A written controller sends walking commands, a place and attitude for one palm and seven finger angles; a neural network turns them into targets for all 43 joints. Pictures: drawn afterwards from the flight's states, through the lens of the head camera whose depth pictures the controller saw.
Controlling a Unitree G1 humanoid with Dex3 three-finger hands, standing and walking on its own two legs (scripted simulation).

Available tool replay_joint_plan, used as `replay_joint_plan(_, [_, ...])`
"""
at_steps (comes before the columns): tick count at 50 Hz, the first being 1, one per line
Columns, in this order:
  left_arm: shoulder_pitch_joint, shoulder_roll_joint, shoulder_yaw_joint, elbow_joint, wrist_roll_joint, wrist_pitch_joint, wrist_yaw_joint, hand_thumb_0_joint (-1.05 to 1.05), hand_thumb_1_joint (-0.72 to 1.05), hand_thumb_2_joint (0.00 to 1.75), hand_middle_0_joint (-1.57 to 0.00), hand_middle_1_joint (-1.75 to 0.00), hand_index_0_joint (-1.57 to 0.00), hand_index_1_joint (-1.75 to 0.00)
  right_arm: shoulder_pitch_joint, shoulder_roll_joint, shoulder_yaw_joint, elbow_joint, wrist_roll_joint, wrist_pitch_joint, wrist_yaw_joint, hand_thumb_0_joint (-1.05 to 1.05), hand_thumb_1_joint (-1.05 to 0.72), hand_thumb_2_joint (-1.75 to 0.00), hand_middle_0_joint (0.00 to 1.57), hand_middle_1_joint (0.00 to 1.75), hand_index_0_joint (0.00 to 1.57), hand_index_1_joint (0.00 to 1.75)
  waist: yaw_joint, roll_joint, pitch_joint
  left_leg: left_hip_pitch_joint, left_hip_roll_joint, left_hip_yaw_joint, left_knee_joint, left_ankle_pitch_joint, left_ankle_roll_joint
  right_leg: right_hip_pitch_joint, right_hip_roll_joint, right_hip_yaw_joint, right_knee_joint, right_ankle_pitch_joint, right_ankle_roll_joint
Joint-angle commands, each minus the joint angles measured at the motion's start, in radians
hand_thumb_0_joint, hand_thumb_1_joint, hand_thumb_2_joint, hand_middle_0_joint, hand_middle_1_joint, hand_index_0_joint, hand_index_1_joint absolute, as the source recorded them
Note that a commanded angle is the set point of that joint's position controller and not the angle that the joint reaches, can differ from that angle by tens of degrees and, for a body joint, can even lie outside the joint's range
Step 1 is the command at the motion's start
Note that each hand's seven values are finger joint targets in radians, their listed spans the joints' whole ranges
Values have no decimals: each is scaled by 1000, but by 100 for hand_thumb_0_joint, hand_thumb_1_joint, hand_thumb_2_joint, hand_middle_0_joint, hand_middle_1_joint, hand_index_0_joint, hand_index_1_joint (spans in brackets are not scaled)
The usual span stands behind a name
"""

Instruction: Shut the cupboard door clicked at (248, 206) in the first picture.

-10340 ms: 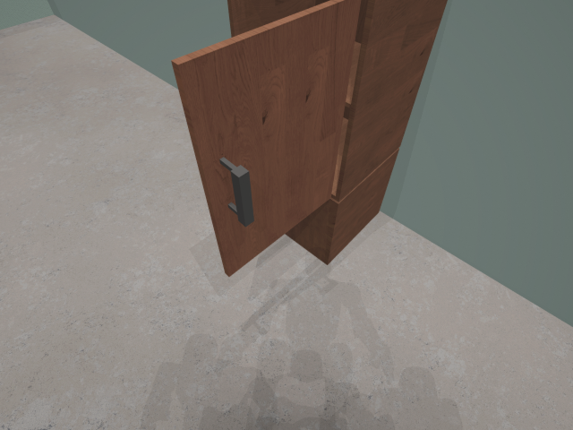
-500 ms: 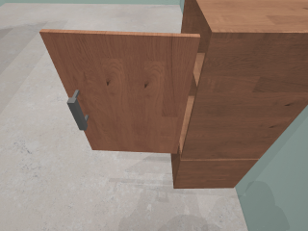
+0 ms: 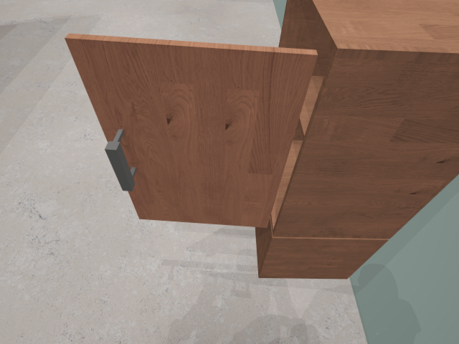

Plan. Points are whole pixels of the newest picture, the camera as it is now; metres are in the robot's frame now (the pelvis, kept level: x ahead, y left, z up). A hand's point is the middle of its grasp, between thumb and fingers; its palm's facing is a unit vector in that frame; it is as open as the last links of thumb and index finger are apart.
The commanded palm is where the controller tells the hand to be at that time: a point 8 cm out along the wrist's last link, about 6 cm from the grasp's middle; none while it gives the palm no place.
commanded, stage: shuffle to correct the standing spot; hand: left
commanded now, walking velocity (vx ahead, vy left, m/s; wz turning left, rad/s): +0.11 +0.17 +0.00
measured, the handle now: (124, 160) +0.48 +0.29 -0.02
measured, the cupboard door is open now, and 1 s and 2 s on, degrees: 87 87 87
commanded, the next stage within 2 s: come to a stop and stand still in 0.30 s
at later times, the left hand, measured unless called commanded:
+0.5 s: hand out of the picture +0.03 +0.25 -0.19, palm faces +0.04 -0.97 -0.25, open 7.4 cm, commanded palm none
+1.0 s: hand out of the picture +0.10 +0.23 -0.16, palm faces -0.02 -0.97 -0.24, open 7.3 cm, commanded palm none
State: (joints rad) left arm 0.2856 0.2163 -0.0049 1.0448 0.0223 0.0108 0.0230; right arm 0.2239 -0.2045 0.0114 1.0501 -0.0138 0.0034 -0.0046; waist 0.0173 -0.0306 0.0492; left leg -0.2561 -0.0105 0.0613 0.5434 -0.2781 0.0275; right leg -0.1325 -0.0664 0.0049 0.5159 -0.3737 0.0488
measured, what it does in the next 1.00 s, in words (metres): steps on the spot: right foot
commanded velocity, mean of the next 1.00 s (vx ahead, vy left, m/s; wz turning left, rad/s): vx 0.02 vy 0.03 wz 0.00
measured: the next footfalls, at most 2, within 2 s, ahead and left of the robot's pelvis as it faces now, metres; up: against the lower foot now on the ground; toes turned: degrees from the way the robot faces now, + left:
right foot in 0.76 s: +0.13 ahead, -0.03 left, +0.00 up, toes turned +3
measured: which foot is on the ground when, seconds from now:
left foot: down 0.00-1.00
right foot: down 0.00-0.44, up 0.46-0.74, down 0.76-1.00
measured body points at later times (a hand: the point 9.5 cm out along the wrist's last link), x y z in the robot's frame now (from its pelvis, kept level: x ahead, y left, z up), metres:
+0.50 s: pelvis +0.04 +0.05 -0.02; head +0.08 +0.06 +0.43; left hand +0.03 +0.30 -0.17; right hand +0.14 -0.21 -0.15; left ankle +0.07 +0.12 -0.73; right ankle -0.05 -0.12 -0.69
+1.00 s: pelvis +0.07 +0.05 +0.00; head +0.07 +0.03 +0.45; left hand +0.11 +0.28 -0.14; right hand +0.09 -0.18 -0.16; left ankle +0.07 +0.12 -0.73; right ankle +0.05 -0.06 -0.73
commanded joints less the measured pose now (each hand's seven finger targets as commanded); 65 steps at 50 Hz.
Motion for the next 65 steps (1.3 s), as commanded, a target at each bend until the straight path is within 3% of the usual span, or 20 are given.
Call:
replay_joint_plan(1, [54, 160, 51, -45, 4, -10, 11, 0, 90, 90, -20, -30, -20, -30, 13, -120, -33, -69, -5, -11, -1, 0, -90, -90, 20, 30, 20, 30, -1, -22, 22, -22, 51, -40, -31, 81, 4, -63, -105, 90, -91, 102, -108])
replay_joint_plan(10, [67, 85, 44, -67, 4, -10, 10, 0, 90, 90, -20, -30, -20, -30, 76, -164, -43, -86, -7, -8, -10, 0, -90, -90, 20, 30, 20, 30, 10, 156, -26, 100, 187, -208, -109, 336, 132, -164, 20, -83, 137, -79, -76])
replay_joint_plan(12, [130, 109, 52, -44, 5, -18, 15, 0, 90, 90, -20, -30, -20, -30, 22, -142, -39, -110, -3, -8, -6, 0, -90, -90, 20, 30, 20, 30, 50, 26, -36, -44, 120, -120, 14, 293, 84, -2, -56, 17, 0, 112, -103])
replay_joint_plan(14, [212, 209, 84, -21, 10, -28, 22, 0, 90, 90, -20, -30, -20, -30, -58, -108, -40, -162, -9, -13, 1, 0, -90, -90, 20, 30, 20, 30, 81, -255, -8, -314, 0, 53, 236, -62, -7, 222, -307, 264, -82, 730, -196])
replay_joint_plan(16, [250, 215, 94, -20, 21, -30, 38, 0, 90, 90, -20, -30, -20, -30, -133, -92, -45, -201, -1, -10, 4, 0, -90, -90, 20, 30, 20, 30, 111, -233, 14, -436, 30, 3, 350, -316, -15, 290, -371, 264, -45, 1005, -243])
replay_joint_plan(18, [151, 206, 92, -58, 23, -24, 40, 0, 90, 90, -20, -30, -20, -30, -120, -87, -50, -204, 13, -9, 13, 0, -90, -90, 20, 30, 20, 30, 56, -183, 6, -345, 47, -24, 181, -248, -8, 218, -321, 156, 24, 903, -197])
replay_joint_plan(20, [12, 215, 89, -109, 9, -17, 28, 0, 90, 90, -20, -30, -20, -30, 73, -93, -53, -138, 3, -4, 14, 0, -90, -90, 20, 30, 20, 30, -66, -143, -46, 102, -28, 82, -43, 114, -10, -101, -191, 8, 144, 728, -119])
replay_joint_plan(21, [9, 179, 83, -135, 2, -12, 21, 0, 90, 90, -20, -30, -20, -30, 176, -161, -66, -112, -13, -8, 7, 0, -90, -90, 20, 30, 20, 30, -97, 46, -101, 271, 117, -104, -59, 332, 60, -277, -72, -71, 336, 408, -61])
replay_joint_plan(22, [1, 110, 73, -157, -9, -5, 21, 0, 90, 90, -20, -30, -20, -30, 212, -223, -80, -103, -15, -4, 3, 0, -90, -90, 20, 30, 20, 30, -90, 297, -130, 256, 328, -335, -168, 562, 170, -360, 36, -100, 564, -259, -32])
replay_joint_plan(23, [-11, 95, 68, -166, -6, 7, 33, 0, 90, 90, -20, -30, -20, -30, 190, -214, -73, -119, -6, -1, -1, 0, -90, -90, 20, 30, 20, 30, -87, 216, -114, 146, 371, -358, -206, 502, 221, -344, 28, -7, 681, -323, -52])
replay_joint_plan(25, [-23, 72, 57, -140, -2, 7, 23, 0, 90, 90, -20, -30, -20, -30, 43, -153, -56, -156, -12, -8, -12, 0, -90, -90, 20, 30, 20, 30, -35, 112, -3, 8, 337, -317, -242, 331, 224, -357, -21, 6, 672, -212, -58])
replay_joint_plan(28, [63, 41, 44, -88, 2, 12, 10, 0, 90, 90, -20, -30, -20, -30, -22, -119, -40, -152, -10, -31, -22, 0, -90, -90, 20, 30, 20, 30, 17, 112, -40, 7, 266, -182, -249, 476, 185, -241, -24, -18, 487, -85, -39])
replay_joint_plan(34, [45, 14, 25, -78, -2, 8, 9, 0, 90, 90, -20, -30, -20, -30, 3, -106, -42, -97, -8, -24, -27, 0, -90, -90, 20, 30, 20, 30, -1, 71, -76, 56, 276, -178, -237, 356, 165, -112, 9, -36, 120, 7, -42])
replay_joint_plan(37, [58, 38, 26, -63, 1, -9, 13, 0, 90, 90, -20, -30, -20, -30, -7, -71, -37, -74, 3, -26, -22, 0, -90, -90, 20, 30, 20, 30, 12, 24, -52, -2, 187, -134, -190, 177, 70, -18, -17, 25, -125, 179, -51])
replay_joint_plan(40, [8, 61, 20, -54, -3, -29, 11, 0, 90, 90, -20, -30, -20, -30, 24, -33, -29, -41, -1, -22, -14, 0, -90, -90, 20, 30, 20, 30, -27, -72, -30, 56, 103, -75, -196, 82, 4, -101, -75, 101, -163, 218, -97])
replay_joint_plan(41, [47, 46, 18, -36, 10, -30, 46, 0, 90, 90, -20, -30, -20, -30, 15, -127, -43, -77, 1, -25, -15, 0, -90, -90, 20, 30, 20, 30, -25, 59, -69, 105, 152, -55, -66, 209, -11, -112, -65, 57, -74, 275, -82])
replay_joint_plan(42, [15, 82, 15, -81, -3, -33, 42, 0, 90, 90, -20, -30, -20, -30, 48, -89, -32, -92, -8, -25, -7, 0, -90, -90, 20, 30, 20, 30, -33, 123, -139, 64, 143, -108, -99, 78, -1, -88, -49, 57, -59, 80, -100])
replay_joint_plan(43, [16, 78, 11, -88, -4, -43, 33, 0, 90, 90, -20, -30, -20, -30, 31, -82, -21, -102, -14, -30, -3, 0, -90, -90, 20, 30, 20, 30, -21, 183, -145, 55, 128, -108, -103, 144, 8, -61, -45, 54, -61, 158, -114])
replay_joint_plan(47, [12, 54, 1, -72, -12, -47, 22, 0, 90, 90, -20, -30, -20, -30, 74, -79, -12, -99, -5, -39, -13, 0, -90, -90, 20, 30, 20, 30, -32, -3, -26, 29, 128, -115, -133, 195, 27, -91, -35, 50, -82, 222, -113])
replay_joint_plan(65, [64, 42, -8, 1, -17, -45, 20, 0, 90, 90, -20, -30, -20, -30, 96, -51, 3, 32, 2, -42, -18, 0, -90, -90, 20, 30, 20, 30, -17, 10, -10, 93, 114, -80, -187, 198, 22, -42, -52, 62, -143, 286, -102])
